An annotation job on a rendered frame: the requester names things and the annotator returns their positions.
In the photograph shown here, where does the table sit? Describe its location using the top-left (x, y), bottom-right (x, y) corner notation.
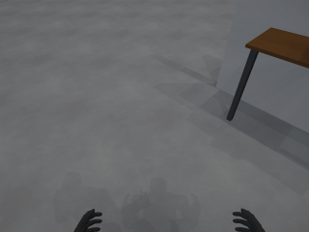
top-left (226, 27), bottom-right (309, 122)

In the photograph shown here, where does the left robot hand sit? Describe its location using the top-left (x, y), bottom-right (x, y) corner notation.
top-left (73, 209), bottom-right (102, 232)

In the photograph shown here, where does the right robot hand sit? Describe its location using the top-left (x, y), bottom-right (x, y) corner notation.
top-left (233, 208), bottom-right (266, 232)

